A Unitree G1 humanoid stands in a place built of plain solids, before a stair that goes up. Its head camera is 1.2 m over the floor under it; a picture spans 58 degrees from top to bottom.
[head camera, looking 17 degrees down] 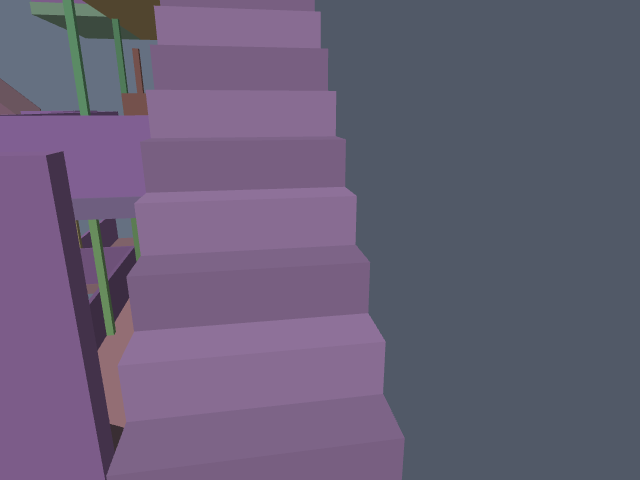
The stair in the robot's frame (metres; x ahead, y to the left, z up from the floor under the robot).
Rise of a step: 0.21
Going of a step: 0.22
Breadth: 0.88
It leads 10 degrees to the left of straight ahead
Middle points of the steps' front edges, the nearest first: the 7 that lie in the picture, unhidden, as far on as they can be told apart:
1.04 0.17 0.21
1.25 0.20 0.43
1.47 0.24 0.64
1.69 0.28 0.85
1.91 0.31 1.07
2.12 0.35 1.28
2.34 0.39 1.49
